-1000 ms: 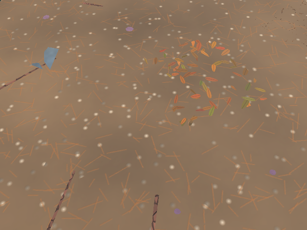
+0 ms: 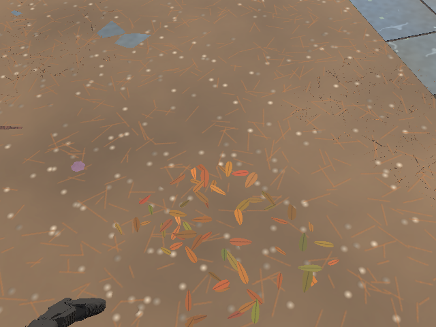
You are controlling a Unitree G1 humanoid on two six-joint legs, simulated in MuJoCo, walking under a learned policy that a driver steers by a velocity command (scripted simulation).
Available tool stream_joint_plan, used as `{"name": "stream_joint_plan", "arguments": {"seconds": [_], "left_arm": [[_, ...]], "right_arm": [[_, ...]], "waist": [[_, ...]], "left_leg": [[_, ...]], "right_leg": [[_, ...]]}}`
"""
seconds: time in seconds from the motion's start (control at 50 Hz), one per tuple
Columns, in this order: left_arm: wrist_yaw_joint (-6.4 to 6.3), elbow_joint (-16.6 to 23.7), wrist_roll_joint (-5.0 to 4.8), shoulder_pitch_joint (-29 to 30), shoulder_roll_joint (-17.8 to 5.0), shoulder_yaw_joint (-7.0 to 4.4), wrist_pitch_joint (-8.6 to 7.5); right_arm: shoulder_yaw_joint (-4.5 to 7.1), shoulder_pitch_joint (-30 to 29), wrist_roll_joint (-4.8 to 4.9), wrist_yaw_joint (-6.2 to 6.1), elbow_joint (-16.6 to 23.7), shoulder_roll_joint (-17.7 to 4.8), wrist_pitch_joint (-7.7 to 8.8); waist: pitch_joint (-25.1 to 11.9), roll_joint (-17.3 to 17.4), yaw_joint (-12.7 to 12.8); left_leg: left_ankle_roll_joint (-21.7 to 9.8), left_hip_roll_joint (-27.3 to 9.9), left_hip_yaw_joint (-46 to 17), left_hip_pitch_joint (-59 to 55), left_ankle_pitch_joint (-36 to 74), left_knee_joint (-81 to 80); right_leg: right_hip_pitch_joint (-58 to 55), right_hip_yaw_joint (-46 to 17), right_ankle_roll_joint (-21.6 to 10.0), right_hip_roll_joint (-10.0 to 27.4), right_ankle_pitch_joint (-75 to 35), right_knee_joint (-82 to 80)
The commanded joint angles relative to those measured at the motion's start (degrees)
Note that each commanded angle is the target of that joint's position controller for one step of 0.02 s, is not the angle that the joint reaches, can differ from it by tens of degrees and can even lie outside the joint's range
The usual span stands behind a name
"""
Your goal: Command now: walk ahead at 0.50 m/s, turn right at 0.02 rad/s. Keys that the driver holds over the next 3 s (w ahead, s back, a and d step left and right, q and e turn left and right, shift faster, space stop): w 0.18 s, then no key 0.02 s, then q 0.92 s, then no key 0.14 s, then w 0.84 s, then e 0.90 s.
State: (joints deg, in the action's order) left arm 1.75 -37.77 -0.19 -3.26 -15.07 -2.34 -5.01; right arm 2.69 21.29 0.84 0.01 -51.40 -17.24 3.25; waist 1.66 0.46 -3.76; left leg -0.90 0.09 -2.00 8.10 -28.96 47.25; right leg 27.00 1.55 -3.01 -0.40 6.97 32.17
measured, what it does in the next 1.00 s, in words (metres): walks ahead, turning left: left foot, then right foot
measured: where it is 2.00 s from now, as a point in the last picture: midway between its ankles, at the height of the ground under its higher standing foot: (181, 312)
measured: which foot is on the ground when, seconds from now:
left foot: up 0.00-0.42, down 0.44-0.88, up 0.90-1.00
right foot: down 0.00-0.46, up 0.48-0.86, down 0.88-1.00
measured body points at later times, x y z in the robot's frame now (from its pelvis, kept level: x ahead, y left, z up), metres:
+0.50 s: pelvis +0.24 +0.02 +0.00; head +0.28 +0.04 +0.44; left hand +0.29 +0.32 -0.13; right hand +0.45 -0.22 -0.09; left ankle +0.34 +0.12 -0.73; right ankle +0.11 -0.11 -0.67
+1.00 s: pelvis +0.31 -0.02 +0.02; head +0.34 -0.03 +0.46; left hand +0.32 +0.30 -0.07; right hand +0.56 -0.23 -0.09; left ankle +0.28 +0.11 -0.66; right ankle +0.37 -0.12 -0.72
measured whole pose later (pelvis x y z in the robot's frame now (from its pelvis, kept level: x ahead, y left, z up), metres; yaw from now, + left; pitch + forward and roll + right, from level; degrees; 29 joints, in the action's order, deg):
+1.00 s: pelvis +0.31 -0.02 +0.02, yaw +24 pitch +2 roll +1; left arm -2.1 -42.0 1.4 -11.1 -15.5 -3.4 -0.4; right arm 5.6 10.7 0.7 -1.4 -37.8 -19.7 -2.9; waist 0.9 2.5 0.2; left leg 2.3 6.7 -6.9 32.1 -24.5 59.6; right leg 16.8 -1.4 0.0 0.9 13.0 27.8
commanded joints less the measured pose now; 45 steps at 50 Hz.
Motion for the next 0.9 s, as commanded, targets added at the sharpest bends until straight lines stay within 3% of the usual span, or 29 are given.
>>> {"name": "stream_joint_plan", "arguments": {"seconds": [0.02,0.04,0.06,0.08,0.12,0.2,0.24,0.28,0.36,0.4,0.42,0.44,0.46,0.48,0.5,0.52,0.54,0.56,0.58,0.62,0.68,0.74,0.8,0.84,0.86,0.88,0.9], "left_arm": [[-0.5,-1.36,-0.56,-16.97,-9.34,-3.0,0.26],[-0.41,-1.07,-0.06,-13.52,-8.64,-2.71,0.27],[-0.19,-0.88,0.39,-11.23,-7.34,-2.33,0.13],[-0.13,-0.91,0.76,-10.02,-6.52,-2.08,-0.12],[-0.07,-1.78,0.24,-9.82,-6.69,-2.24,-0.9],[-0.94,-4.13,0.24,-11.77,-8.5,-2.67,-1.02],[-1.45,-4.85,0.59,-11.5,-8.84,-2.6,-0.57],[-1.87,-6.29,0.79,-13.81,-9.51,-2.63,-0.32],[-2.59,-7.99,0.28,-13.54,-10.51,-2.98,1.05],[-3.5,-7.88,-0.41,-11.97,-11.26,-3.41,2.24],[-4.04,-7.47,-0.65,-10.97,-11.01,-3.41,2.9],[-4.45,-6.91,0.14,-13.16,-10.24,-3.12,3.18],[-4.26,-5.01,2.37,-17.77,-6.91,-1.85,2.69],[-3.32,-4.98,2.08,-20.33,-4.84,-0.67,2.14],[-2.65,-5.39,0.38,-17.88,-9.12,-1.69,2.17],[-2.77,-4.35,-0.59,-13.56,-9.28,-1.86,2.65],[-3.42,-4.32,-0.16,-11.52,-8.97,-2.03,3.38],[-4.11,-3.84,0.49,-10.54,-9.51,-2.42,4.21],[-4.3,-3.49,0.71,-10.63,-8.89,-2.39,4.78],[-4.62,-3.52,0.87,-11.74,-7.14,-2.05,4.95],[-4.78,-3.16,0.83,-10.26,-6.58,-1.87,4.93],[-4.45,-2.31,0.55,-7.85,-6.56,-1.9,4.77],[-3.83,-1.73,0.1,-6.98,-6.93,-2.12,3.84],[-3.29,-2.27,-0.2,-9.13,-6.98,-2.46,3.11],[-3.16,-2.76,-0.12,-10.86,-7.85,-2.92,2.89],[-3.41,-2.57,0.89,-12.42,-11.72,-3.87,3.0],[-3.5,-2.61,2.79,-10.67,-16.32,-5.0,3.83]], "right_arm": [[1.15,-3.07,1.3,0.73,6.5,-8.14,2.97],[1.07,-5.51,0.76,0.51,6.75,-7.32,3.12],[1.33,-6.21,-0.01,0.43,6.82,-6.95,2.84],[1.33,-4.98,-0.08,0.51,6.52,-6.16,2.28],[0.97,-3.74,-0.17,0.35,6.04,-4.07,1.13],[0.67,-10.68,-1.03,0.1,8.22,-3.11,0.63],[0.11,-12.77,-0.99,0.62,8.39,-1.69,1.09],[-0.22,-16.06,-0.76,1.28,9.16,-1.07,1.46],[0.58,-18.31,-0.46,2.56,11.29,-3.47,1.22],[1.52,-15.62,-1.11,3.2,11.67,-5.51,1.16],[2.4,-10.61,-1.31,3.3,10.48,-6.8,1.26],[3.84,-6.1,-1.4,2.77,9.83,-10.54,1.28],[4.78,-3.42,-1.94,1.9,10.81,-15.62,0.72],[3.98,-3.18,-1.75,1.66,11.76,-13.69,0.23],[3.42,-5.49,-1.22,1.64,13.15,-10.55,-0.38],[3.02,-9.0,-0.81,1.33,14.03,-8.68,-0.89],[2.66,-11.12,-0.3,0.99,14.28,-7.48,-1.48],[2.53,-12.68,-0.37,0.59,14.72,-7.09,-1.93],[2.75,-13.52,-1.07,0.43,15.12,-7.69,-2.39],[3.31,-13.82,-1.65,-0.11,15.76,-8.61,-2.85],[3.97,-13.46,-0.82,-1.21,16.39,-9.64,-3.35],[4.18,-13.62,-0.63,-1.75,16.88,-9.71,-4.23],[4.25,-12.7,-0.56,-1.79,17.1,-9.42,-4.99],[4.15,-13.25,-0.07,-1.9,17.46,-9.06,-5.55],[3.93,-12.74,0.29,-2.01,17.46,-8.3,-5.81],[3.21,-10.68,0.19,-1.97,17.56,-5.75,-5.87],[3.17,-11.3,0.47,-1.73,19.82,-4.61,-5.3]], "waist": [[-10.69,-8.72,9.02],[-7.07,-4.21,7.33],[-4.43,-3.71,5.72],[-4.18,-4.79,3.99],[-3.81,-5.14,2.61],[-0.26,-3.22,3.48],[-0.16,-3.54,4.07],[-1.12,-3.53,5.97],[-1.76,-4.75,5.9],[-3.29,-5.38,3.89],[-5.58,-4.41,1.39],[-9.54,0.34,0.29],[-16.19,11.99,2.43],[-24.84,15.15,2.74],[-23.72,7.54,1.16],[-17.21,4.27,1.6],[-11.78,0.47,2.6],[-9.1,1.01,3.77],[-7.87,3.35,4.88],[-8.41,6.12,5.4],[-10.68,6.12,4.62],[-9.75,7.49,3.66],[-8.94,8.91,2.96],[-8.51,9.17,4.47],[-8.2,8.42,5.37],[-9.24,1.5,4.68],[-5.44,-16.43,2.44]], "left_leg": [[-1.54,-3.02,-3.38,36.4,1.63,25.16],[-1.32,-5.26,-2.12,34.46,6.59,22.51],[-0.83,-6.72,-1.98,32.3,9.64,19.59],[-0.45,-7.76,-2.35,29.11,11.63,18.27],[0.61,-8.22,-1.78,26.97,13.42,15.54],[2.48,-8.25,-1.13,30.51,23.67,3.82],[2.3,-6.44,0.74,26.02,30.41,-5.1],[1.84,-4.4,2.23,21.9,37.05,-10.35],[-0.46,-2.62,1.05,22.3,32.41,-14.66],[-2.05,-1.1,2.38,19.98,26.64,-16.41],[-3.15,0.67,3.68,14.12,28.39,-19.77],[-5.29,-1.49,-0.38,4.69,45.15,-21.45],[-13.63,-14.48,-18.19,-13.7,69.18,-17.01],[-23.3,-22.72,-34.8,-22.88,68.43,-20.68],[-21.16,-19.66,-30.43,-18.49,56.26,-22.75],[-18.26,-16.65,-24.94,-11.84,46.37,-24.26],[-15.79,-14.34,-21.49,-3.92,39.29,-26.53],[-14.48,-12.7,-20.05,2.89,33.79,-28.35],[-13.76,-10.68,-19.08,7.79,30.95,-29.7],[-13.69,-8.91,-17.61,10.72,31.32,-30.26],[-12.77,-8.09,-18.44,10.45,26.05,-29.71],[-11.34,-7.01,-20.86,11.52,16.24,-30.15],[-10.53,-7.0,-24.48,9.46,14.83,-29.02],[-9.07,-5.92,-25.71,9.33,16.36,-26.8],[-7.23,-4.0,-24.85,11.23,15.08,-24.71],[-4.06,-0.2,-20.2,16.84,5.82,-16.42],[-0.78,9.28,-6.53,28.11,-3.5,-4.35]], "right_leg": [[-38.76,-31.4,-11.9,19.25,10.34,-14.78],[-31.39,-26.14,-10.88,16.88,5.34,-16.3],[-25.82,-22.39,-10.61,15.1,-0.11,-18.11],[-22.25,-19.95,-10.54,13.97,-3.06,-19.78],[-18.62,-16.3,-11.37,13.15,-6.5,-22.39],[-17.47,-10.12,-10.98,11.82,-14.34,-24.37],[-16.27,-3.38,-8.68,9.28,-23.69,-22.97],[-17.08,-0.63,-7.49,9.18,-26.14,-22.05],[-24.86,0.28,-5.94,12.35,-28.36,-16.36],[-27.58,0.28,-4.5,12.99,-33.88,-9.22],[-27.16,1.58,-2.96,11.3,-35.89,-1.76],[-22.93,4.11,0.26,7.23,-28.52,10.11],[-4.69,5.14,4.53,-0.33,3.96,30.41],[6.79,-3.34,6.09,-6.17,33.66,43.6],[8.75,-8.57,5.43,-2.27,30.25,46.67],[11.09,-7.54,5.11,-0.47,26.01,45.13],[11.03,-6.89,5.35,1.37,22.91,40.9],[8.29,-7.02,5.46,2.53,20.44,36.23],[4.84,-6.23,5.68,1.98,18.66,32.86],[1.73,-5.41,6.47,0.71,17.06,26.6],[-0.08,-6.36,7.39,0.1,12.8,19.78],[-1.89,-6.91,7.57,-0.66,10.44,14.17],[-3.93,-7.13,6.74,-1.42,11.26,7.4],[-8.94,-6.13,5.31,-1.8,7.77,-2.33],[-13.79,-6.22,4.16,-0.2,4.18,-8.74],[-20.13,-14.16,0.5,10.04,4.21,-12.74],[-19.28,-28.24,-7.98,20.67,-2.9,-16.47]]}}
